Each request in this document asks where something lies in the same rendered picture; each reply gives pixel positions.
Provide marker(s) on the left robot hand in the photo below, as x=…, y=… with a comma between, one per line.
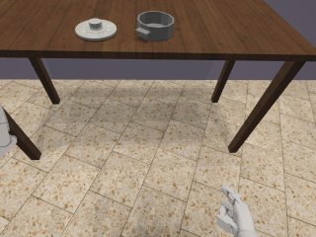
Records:
x=7, y=141

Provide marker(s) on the right robot hand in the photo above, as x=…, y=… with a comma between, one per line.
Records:
x=238, y=218

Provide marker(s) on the lid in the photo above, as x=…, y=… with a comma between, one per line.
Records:
x=106, y=31

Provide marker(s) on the table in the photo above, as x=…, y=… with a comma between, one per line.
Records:
x=230, y=30

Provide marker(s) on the pot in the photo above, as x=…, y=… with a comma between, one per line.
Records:
x=155, y=25

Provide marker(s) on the knob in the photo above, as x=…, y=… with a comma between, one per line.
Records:
x=95, y=23

